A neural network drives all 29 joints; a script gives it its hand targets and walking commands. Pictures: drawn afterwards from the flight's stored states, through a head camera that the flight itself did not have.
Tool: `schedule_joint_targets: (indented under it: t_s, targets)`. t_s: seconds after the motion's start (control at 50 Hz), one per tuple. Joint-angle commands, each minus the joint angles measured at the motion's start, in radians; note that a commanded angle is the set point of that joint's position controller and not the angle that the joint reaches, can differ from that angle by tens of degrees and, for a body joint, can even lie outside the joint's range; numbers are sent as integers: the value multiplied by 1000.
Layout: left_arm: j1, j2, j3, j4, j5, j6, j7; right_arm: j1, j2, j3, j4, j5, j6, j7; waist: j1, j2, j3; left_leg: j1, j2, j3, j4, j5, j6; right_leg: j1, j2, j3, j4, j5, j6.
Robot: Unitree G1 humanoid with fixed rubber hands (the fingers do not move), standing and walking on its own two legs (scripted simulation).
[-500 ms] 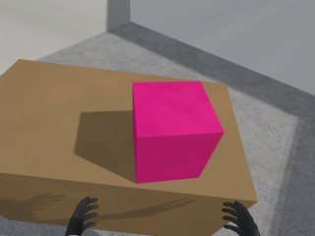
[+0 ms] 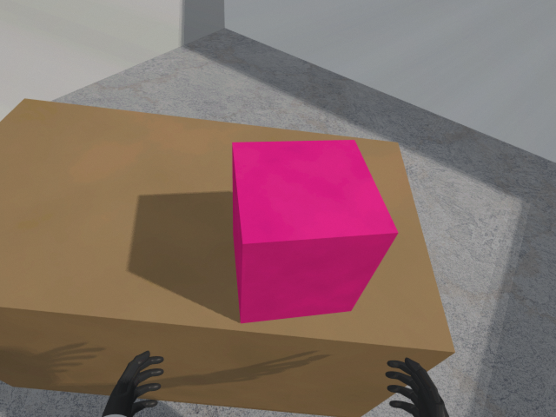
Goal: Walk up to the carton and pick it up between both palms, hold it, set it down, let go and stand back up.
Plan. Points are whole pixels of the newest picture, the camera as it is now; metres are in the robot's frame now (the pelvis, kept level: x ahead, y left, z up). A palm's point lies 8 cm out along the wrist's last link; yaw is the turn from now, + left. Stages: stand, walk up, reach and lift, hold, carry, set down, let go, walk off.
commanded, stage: let go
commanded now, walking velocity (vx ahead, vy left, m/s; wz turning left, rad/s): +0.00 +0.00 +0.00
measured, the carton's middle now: (296, 233) +0.41 +0.00 +0.00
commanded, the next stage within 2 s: stand in 0.48 s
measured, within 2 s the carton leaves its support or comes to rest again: neither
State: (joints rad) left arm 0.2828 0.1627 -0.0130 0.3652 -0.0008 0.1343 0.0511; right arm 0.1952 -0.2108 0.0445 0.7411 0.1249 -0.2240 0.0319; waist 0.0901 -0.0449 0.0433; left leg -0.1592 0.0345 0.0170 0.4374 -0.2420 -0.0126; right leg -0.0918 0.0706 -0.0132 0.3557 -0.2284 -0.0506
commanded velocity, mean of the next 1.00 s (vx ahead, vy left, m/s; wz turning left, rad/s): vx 0.00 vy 0.00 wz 0.00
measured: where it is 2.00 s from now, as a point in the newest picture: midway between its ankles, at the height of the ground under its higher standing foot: outside the picture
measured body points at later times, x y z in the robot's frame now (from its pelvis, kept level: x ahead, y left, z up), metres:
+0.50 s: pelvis +0.00 +0.00 +0.00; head +0.02 +0.03 +0.45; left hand +0.15 +0.23 -0.10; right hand +0.18 -0.21 -0.08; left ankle +0.00 +0.12 -0.74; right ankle -0.02 -0.09 -0.74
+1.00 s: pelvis +0.01 +0.00 +0.00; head +0.00 +0.02 +0.45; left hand +0.06 +0.28 -0.14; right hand +0.17 -0.27 -0.08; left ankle +0.00 +0.12 -0.74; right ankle -0.02 -0.09 -0.74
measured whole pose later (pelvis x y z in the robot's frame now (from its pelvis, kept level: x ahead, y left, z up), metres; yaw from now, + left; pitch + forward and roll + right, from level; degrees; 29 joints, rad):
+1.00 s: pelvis +0.01 +0.00 +0.00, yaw +0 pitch -2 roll -1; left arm 0.22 0.28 0.07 0.95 0.03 -0.03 0.01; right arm 0.19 -0.33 0.03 0.75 0.03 -0.02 0.00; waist 0.08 -0.04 0.00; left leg -0.16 0.03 0.02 0.44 -0.25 -0.01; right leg -0.10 0.07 -0.01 0.37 -0.24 -0.05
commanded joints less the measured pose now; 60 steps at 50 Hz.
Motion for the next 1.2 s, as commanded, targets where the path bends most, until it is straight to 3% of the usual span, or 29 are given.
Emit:
schedule_joint_targets:
  t_s: [0.0, 0.02, 0.1, 0.14, 0.16, 0.2, 0.46, 0.48, 0.52, 0.6, 0.66, 0.68, 0.7, 0.72, 0.74, 0.76, 0.78, 0.84, 0.88, 0.92, 0.94, 0.98, 1.02, 1.04, 1.08, 1.1, 1.12, 1.16, 1.18]
  targets:
    - [-124, 144, 26, 9, 22, -9, -38, -67, -65, -76, -16, -118, -11, -37, -146, -10, 14, 74, -71, 30, -80, 114, 18, -62, -118, 41, -88, 181, 53]
    - [-149, 152, 20, -106, 9, -15, -25, -105, -103, -112, -73, -107, -26, -31, -141, 9, -45, 100, -54, 7, -89, 129, 12, -51, -101, 23, -72, 158, 46]
    - [-145, 158, 23, -67, -12, -27, -32, -83, -65, -112, -32, -115, -29, -44, -153, 13, -60, 88, -61, 32, -73, 170, 9, -32, -112, 26, -62, 262, 54]
    - [-135, 174, 14, -195, -19, -50, -9, -108, -95, -154, -90, -104, -55, -30, -162, 56, -116, 115, -50, 5, -59, 202, -2, -26, -103, 12, -37, 301, 43]
    - [-152, 185, 31, -62, -13, -27, -32, -107, -68, -120, -29, -128, -33, -40, -161, 40, -44, 101, -51, 16, -64, 156, 6, -49, -101, 25, -61, 229, 45]
    - [-162, 180, 25, -51, 0, -26, -30, -85, -76, -138, -21, -126, -26, -43, -160, 66, -35, 91, -52, 26, -75, 117, 3, -65, -106, 24, -71, 154, 41]
    - [-131, 167, 37, -71, -2, -22, -36, -99, -72, -112, -40, -110, -35, -41, -153, 45, -84, 117, -52, 15, -63, 211, -1, -33, -100, 13, -51, 271, 57]
    - [-126, 340, 136, 95, 45, -97, -28, -19, -293, -129, -31, -186, 60, -40, -33, -4, -150, -17, 76, -111, -25, 387, 28, 57, -160, 64, 28, 210, 68]
    - [-65, 323, 119, 187, 49, -147, -29, -44, -253, -130, -67, -183, 119, -49, -65, -6, -138, -22, 50, -86, -19, 266, 43, 39, -162, 68, 19, 235, 69]
    - [-138, 281, 115, 253, 42, -179, -47, -96, -256, -125, -63, -169, 135, -39, -58, 47, -129, 3, 67, -86, -34, 148, 49, 1, -172, 115, -41, 168, 40]
    - [-142, 294, 107, 354, 34, -185, -41, -52, -287, -116, -32, -181, 145, -42, -60, 24, -83, 17, 65, -90, -27, 188, 68, -40, -180, 139, -61, 196, 42]
    - [-181, 278, 95, 333, 43, -202, -45, -28, -256, -103, -39, -165, 148, -46, -97, 67, -129, 31, 70, -100, -47, 169, 62, -27, -184, 133, -49, 181, 39]
    - [-157, 293, 110, 371, 33, -200, -48, -70, -280, -116, -36, -184, 156, -38, -67, 63, -88, 19, 69, -93, -46, 172, 67, -38, -181, 135, -61, 190, 36]
    - [-166, 330, 119, 399, 45, -206, -51, -39, -252, -95, -32, -177, 161, -40, -85, 109, -89, -2, 66, -93, -42, 215, 63, -11, -183, 129, -55, 236, 38]
    - [-168, 325, 113, 407, 34, -192, -46, -38, -296, -103, -30, -174, 162, -37, -74, 61, -92, 0, 78, -93, -46, 212, 57, -10, -179, 125, -73, 232, 42]
    - [-134, 322, 124, 436, 26, -192, -51, -63, -322, -107, -17, -177, 162, -36, -58, 113, -86, 5, 70, -94, -21, 306, 59, 2, -180, 116, -43, 322, 40]
    - [-137, 342, 117, 449, 31, -193, -49, -58, -302, -107, -17, -153, 171, -39, -61, 29, -151, 56, 83, -100, -23, 302, 66, 10, -182, 113, -46, 312, 41]
    - [-149, 347, 113, 498, 35, -197, -46, -41, -305, -91, -1, -161, 180, -46, -74, 166, -94, 43, 82, -92, -57, 294, 54, 2, -193, 139, -48, 286, 28]
    - [-170, 317, 106, 503, 37, -192, -48, -61, -320, -93, 0, -161, 178, -55, -76, 82, -84, 26, 84, -99, -54, 227, 59, -15, -186, 140, -66, 223, 24]
    - [-152, 341, 114, 535, 36, -193, -48, -61, -333, -91, 9, -166, 179, -50, -67, 123, -49, 23, 88, -94, -71, 230, 57, -49, -182, 149, -69, 215, 22]
    - [-145, 327, 101, 546, 30, -191, -54, -77, -330, -94, -2, -161, 176, -47, -59, 71, -145, 57, 90, -106, -56, 242, 60, -5, -178, 110, -58, 193, 24]
    - [-172, 356, 104, 555, 34, -190, -51, -88, -330, -95, -16, -172, 180, -49, -75, 133, -103, 42, 73, -85, -55, 232, 50, -11, -184, 135, -72, 231, 25]
    - [-162, 378, 107, 541, 33, -202, -50, -35, -294, -85, -6, -151, 189, -57, -71, 110, -117, 21, 91, -114, -71, 240, 49, 4, -182, 119, -57, 203, 21]
    - [-147, 368, 111, 587, 34, -192, -59, -48, -335, -95, 20, -162, 193, -54, -66, 170, -72, 33, 74, -72, -80, 218, 43, -29, -178, 135, -72, 226, 29]
    - [-173, 373, 116, 587, 39, -192, -47, -63, -305, -90, 14, -147, 185, -53, -95, 123, -80, 39, 88, -95, -68, 200, 46, -45, -183, 148, -59, 215, 29]
    - [-141, 375, 111, 605, 37, -193, -54, -68, -342, -98, 21, -161, 184, -49, -78, 138, -69, 47, 86, -92, -43, 210, 50, -50, -196, 139, -86, 216, 40]
    - [-135, 375, 117, 609, 30, -195, -50, -17, -332, -95, 33, -155, 194, -48, -61, 28, -66, 31, 81, -103, -45, 214, 48, -14, -196, 144, -98, 240, 64]
    - [-171, 373, 107, 617, 23, -193, -44, -78, -339, -103, 20, -164, 193, -49, -80, 155, -30, 16, 89, -101, -62, 220, 70, -40, -206, 159, -91, 246, 30]
    - [-152, 373, 106, 606, 26, -198, -46, -66, -300, -99, 17, -158, 198, -50, -79, 149, -78, 41, 87, -106, -51, 248, 61, -7, -211, 156, -81, 259, 29]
